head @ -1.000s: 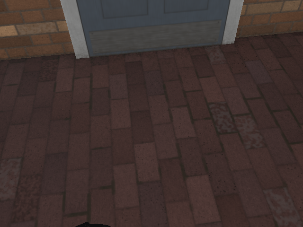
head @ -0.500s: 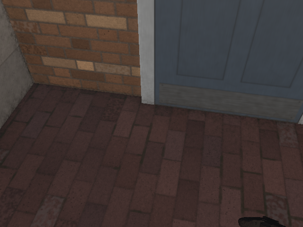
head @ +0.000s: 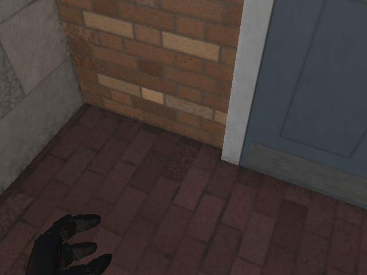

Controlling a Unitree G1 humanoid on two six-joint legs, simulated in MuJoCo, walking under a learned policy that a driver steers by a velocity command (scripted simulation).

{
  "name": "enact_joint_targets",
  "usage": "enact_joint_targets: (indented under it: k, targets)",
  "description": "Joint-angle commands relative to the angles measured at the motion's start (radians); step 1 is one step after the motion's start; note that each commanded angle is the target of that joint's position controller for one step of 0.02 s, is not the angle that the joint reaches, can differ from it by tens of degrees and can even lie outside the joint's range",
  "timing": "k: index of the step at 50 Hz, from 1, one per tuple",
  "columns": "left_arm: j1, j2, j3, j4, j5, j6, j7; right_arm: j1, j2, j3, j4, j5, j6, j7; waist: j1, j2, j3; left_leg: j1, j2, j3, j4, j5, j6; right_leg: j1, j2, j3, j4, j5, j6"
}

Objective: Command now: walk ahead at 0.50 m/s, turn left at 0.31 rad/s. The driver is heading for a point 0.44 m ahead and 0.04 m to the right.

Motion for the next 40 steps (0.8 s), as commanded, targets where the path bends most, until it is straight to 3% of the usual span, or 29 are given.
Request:
enact_joint_targets:
  k: [1,2,3,4,5,6,7,8,11,12,17,18,20,22,23,24,25,26,27,28,29,30,31,32,33,35,37,40]
  targets:
    - [0.466,0.283,0.100,0.077,0.031,0.001,-0.005,0.165,0.013,0.011,-0.075,0.002,-0.022,0.012,0.157,-0.250,-0.359,-0.507,-0.008,0.074,0.672,0.259,-0.020,0.894,-0.350,0.545,-0.051,-0.146,-0.297]
    - [0.466,0.230,0.093,0.090,0.002,0.008,-0.014,0.199,-0.023,0.016,-0.058,0.015,-0.032,0.019,0.154,-0.336,-0.361,-0.678,0.029,0.064,0.828,-0.032,-0.019,0.908,-0.427,0.846,-0.187,-0.415,-0.348]
    - [0.381,0.159,0.076,0.070,-0.009,0.016,-0.003,0.051,-0.097,-0.003,-0.087,0.017,-0.034,0.021,0.167,-0.201,-0.175,-0.773,0.087,0.070,0.893,0.039,-0.018,0.770,-0.383,0.723,-0.211,-0.526,-0.299]
    - [0.311,0.131,0.065,0.056,0.000,0.026,0.003,-0.095,-0.118,-0.004,-0.129,0.003,-0.033,0.018,0.168,-0.066,-0.089,-0.748,0.133,0.113,0.866,0.129,-0.009,0.605,-0.333,0.554,-0.217,-0.455,-0.256]
    - [0.264,0.127,0.060,0.060,0.014,0.029,-0.002,-0.164,-0.107,-0.005,-0.158,-0.016,-0.031,0.014,0.139,-0.013,-0.030,-0.706,0.164,0.135,0.797,0.172,-0.002,0.457,-0.287,0.452,-0.232,-0.332,-0.239]
    - [0.240,0.105,0.051,0.066,0.022,0.027,-0.007,-0.165,-0.096,-0.009,-0.166,-0.028,-0.025,0.012,0.107,-0.010,-0.012,-0.643,0.196,0.136,0.736,0.194,0.002,0.361,-0.243,0.369,-0.251,-0.233,-0.221]
    - [0.235,0.100,0.048,0.073,0.029,0.024,-0.011,-0.159,-0.072,0.000,-0.177,-0.030,-0.020,0.015,0.084,-0.030,-0.008,-0.609,0.205,0.146,0.684,0.190,-0.001,0.314,-0.226,0.331,-0.273,-0.199,-0.225]
    - [0.244,0.097,0.048,0.084,0.020,0.023,-0.015,-0.152,-0.052,0.005,-0.184,-0.025,-0.016,0.017,0.074,-0.043,-0.015,-0.594,0.212,0.156,0.630,0.182,-0.005,0.297,-0.216,0.299,-0.287,-0.164,-0.234]
    - [0.274,0.154,0.065,0.104,0.002,0.025,-0.011,-0.222,-0.034,0.022,-0.217,-0.031,-0.018,0.017,0.082,-0.036,-0.028,-0.575,0.225,0.187,0.406,0.276,-0.024,0.288,-0.211,0.203,-0.314,-0.049,-0.243]
    - [0.288,0.178,0.071,0.107,0.003,0.031,-0.013,-0.252,-0.040,0.024,-0.225,-0.040,-0.020,0.018,0.094,-0.028,-0.031,-0.544,0.224,0.197,0.338,0.330,-0.028,0.281,-0.202,0.171,-0.319,-0.023,-0.234]
    - [0.385,0.205,0.077,0.151,-0.016,0.045,-0.018,-0.416,-0.070,0.028,-0.272,-0.010,-0.025,0.024,0.164,-0.060,0.006,-0.468,0.181,0.224,0.076,0.459,-0.042,0.331,-0.203,0.117,-0.310,-0.102,-0.209]
    - [0.414,0.191,0.070,0.166,-0.016,0.054,-0.015,-0.448,-0.081,0.027,-0.286,-0.011,-0.031,0.034,0.171,-0.050,0.012,-0.470,0.176,0.225,0.041,0.438,-0.037,0.369,-0.211,0.130,-0.297,-0.126,-0.200]
    - [0.439,0.203,0.069,0.178,-0.011,0.068,-0.014,-0.480,-0.084,0.027,-0.301,-0.007,-0.043,0.050,0.178,-0.069,0.027,-0.455,0.157,0.243,-0.019,0.381,-0.017,0.421,-0.227,0.142,-0.258,-0.122,-0.186]
    - [0.433,0.215,0.068,0.183,-0.010,0.085,-0.010,-0.436,-0.100,0.018,-0.292,-0.013,-0.055,0.058,0.135,-0.073,0.014,-0.339,0.120,0.275,-0.114,0.369,0.011,0.435,-0.208,0.125,-0.159,0.046,-0.155]
    - [0.437,0.186,0.058,0.182,-0.011,0.082,-0.012,-0.334,-0.131,0.002,-0.261,-0.029,-0.057,0.053,0.088,-0.064,-0.050,-0.178,0.106,0.271,-0.131,0.414,0.039,0.419,-0.167,0.081,-0.039,0.224,-0.122]
    - [0.403,0.165,0.047,0.157,0.001,0.071,-0.011,-0.170,-0.195,-0.020,-0.229,-0.050,-0.058,0.044,0.011,-0.021,-0.161,0.084,0.213,0.163,-0.076,0.632,0.095,0.281,-0.108,0.020,0.186,0.220,-0.074]
    - [0.430,0.086,0.015,0.122,0.021,0.046,-0.015,-0.055,-0.272,-0.034,-0.210,-0.074,-0.046,0.034,-0.012,0.205,-0.270,0.455,0.451,-0.119,-0.020,1.024,0.247,-0.116,0.015,-0.088,0.563,-0.183,0.011]
    - [0.433,0.113,0.014,0.117,0.018,0.025,-0.022,0.022,-0.234,-0.030,-0.190,-0.057,-0.030,0.029,-0.042,0.284,-0.349,0.476,0.557,-0.303,-0.105,1.143,0.364,-0.257,0.045,-0.020,0.774,-0.636,0.040]
    - [0.404,0.172,0.030,0.114,-0.003,0.029,-0.026,-0.028,-0.200,-0.018,-0.193,-0.046,-0.022,0.025,-0.024,0.180,-0.264,0.389,0.513,-0.199,-0.108,1.104,0.334,-0.304,-0.015,0.014,0.866,-0.606,0.043]
    - [0.368,0.163,0.026,0.103,-0.009,0.042,-0.023,-0.117,-0.167,-0.008,-0.208,-0.037,-0.019,0.027,0.013,0.134,-0.201,0.273,0.458,-0.095,-0.126,1.054,0.284,-0.292,-0.054,-0.002,0.836,-0.541,0.044]
    - [0.348,0.150,0.025,0.097,0.001,0.061,-0.014,-0.204,-0.144,0.001,-0.218,-0.032,-0.018,0.032,0.054,0.085,-0.129,0.124,0.418,-0.039,-0.172,1.010,0.249,-0.241,-0.081,-0.009,0.768,-0.490,0.052]
    - [0.342,0.148,0.028,0.088,0.008,0.083,-0.003,-0.277,-0.118,0.013,-0.227,-0.032,-0.019,0.037,0.100,0.096,-0.082,-0.003,0.385,0.000,-0.220,0.976,0.222,-0.168,-0.102,-0.002,0.690,-0.450,0.061]
    - [0.360,0.135,0.026,0.086,0.010,0.100,0.003,-0.318,-0.120,0.015,-0.225,-0.039,-0.020,0.042,0.133,0.111,-0.063,-0.104,0.365,0.041,-0.252,0.962,0.213,-0.082,-0.096,-0.012,0.640,-0.410,0.068]
    - [0.376,0.126,0.027,0.085,0.027,0.105,0.007,-0.346,-0.140,0.008,-0.231,-0.045,-0.018,0.044,0.153,0.122,-0.068,-0.172,0.339,0.104,-0.267,0.984,0.207,-0.004,-0.091,-0.024,0.564,-0.343,0.075]
    - [0.376,0.106,0.021,0.082,0.030,0.107,0.008,-0.368,-0.144,0.006,-0.229,-0.049,-0.017,0.043,0.164,0.129,-0.069,-0.217,0.306,0.160,-0.265,1.000,0.195,0.063,-0.085,-0.034,0.465,-0.282,0.075]
    - [0.323,0.071,0.006,0.068,0.031,0.105,0.005,-0.349,-0.154,0.001,-0.213,-0.049,-0.012,0.038,0.138,0.130,-0.079,-0.215,0.281,0.198,-0.253,0.995,0.183,0.127,-0.066,-0.045,0.304,-0.168,0.070]
    - [0.294,0.081,0.005,0.053,0.025,0.110,0.003,-0.312,-0.177,-0.007,-0.188,-0.036,-0.005,0.030,0.120,0.119,-0.096,-0.178,0.308,0.164,-0.241,0.900,0.188,0.161,-0.057,-0.034,0.220,-0.128,0.072]
    - [0.256,0.109,0.012,0.033,0.025,0.122,0.003,-0.325,-0.151,0.005,-0.168,-0.027,0.008,0.030,0.131,0.121,-0.085,-0.166,0.305,0.132,-0.192,0.681,0.154,0.230,-0.045,-0.030,0.062,-0.083,0.045]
